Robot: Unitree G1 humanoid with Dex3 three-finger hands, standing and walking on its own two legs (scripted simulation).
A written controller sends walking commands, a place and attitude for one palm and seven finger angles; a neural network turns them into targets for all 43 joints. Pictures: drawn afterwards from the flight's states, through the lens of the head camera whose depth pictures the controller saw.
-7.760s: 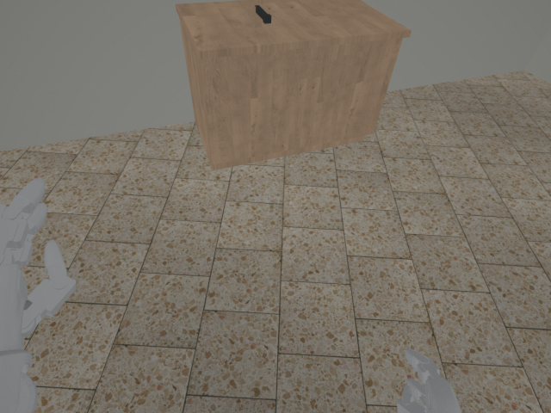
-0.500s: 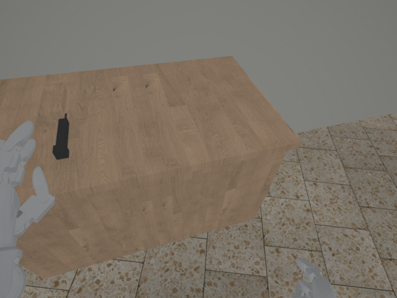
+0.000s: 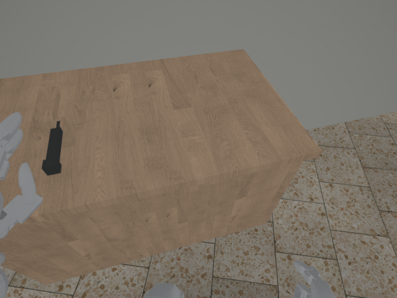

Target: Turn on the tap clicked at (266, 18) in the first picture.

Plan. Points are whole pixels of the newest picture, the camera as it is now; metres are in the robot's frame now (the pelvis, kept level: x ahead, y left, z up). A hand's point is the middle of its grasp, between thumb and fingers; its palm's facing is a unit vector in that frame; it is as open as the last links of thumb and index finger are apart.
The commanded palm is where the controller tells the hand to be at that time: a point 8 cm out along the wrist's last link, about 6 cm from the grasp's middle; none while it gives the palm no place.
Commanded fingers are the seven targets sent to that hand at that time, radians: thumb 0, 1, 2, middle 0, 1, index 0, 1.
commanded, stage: come to a stop and stand still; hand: left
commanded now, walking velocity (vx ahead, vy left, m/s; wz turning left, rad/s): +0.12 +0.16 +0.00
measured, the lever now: (51, 166) +0.37 +0.36 +0.02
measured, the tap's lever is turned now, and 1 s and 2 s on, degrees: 0 0 0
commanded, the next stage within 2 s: look again from close up in 1.96 s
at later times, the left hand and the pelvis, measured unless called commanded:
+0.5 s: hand (17, 171) +0.25 +0.28 +0.18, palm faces +0.39 -0.83 -0.39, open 7.5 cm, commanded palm +0.20 +0.32 +0.19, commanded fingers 0.00 0.90 0.90 -0.20 -0.30 -0.20 -0.30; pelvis +0.04 +0.04 +0.01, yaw +1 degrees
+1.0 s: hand out of the picture +0.24 +0.33 +0.16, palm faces +0.31 -0.84 -0.45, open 7.4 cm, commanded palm +0.17 +0.35 +0.19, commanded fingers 0.00 0.90 0.90 -0.20 -0.30 -0.20 -0.30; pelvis +0.01 +0.07 +0.01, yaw -1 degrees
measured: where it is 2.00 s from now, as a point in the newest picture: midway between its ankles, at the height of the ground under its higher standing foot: outside the picture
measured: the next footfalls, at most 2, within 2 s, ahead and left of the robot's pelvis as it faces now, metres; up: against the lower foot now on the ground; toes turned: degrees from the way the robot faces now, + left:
left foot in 0.16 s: +0.13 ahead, +0.17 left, +0.00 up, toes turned -2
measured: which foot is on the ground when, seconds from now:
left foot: up 0.00-0.14, down 0.16-1.00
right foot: down 0.00-1.00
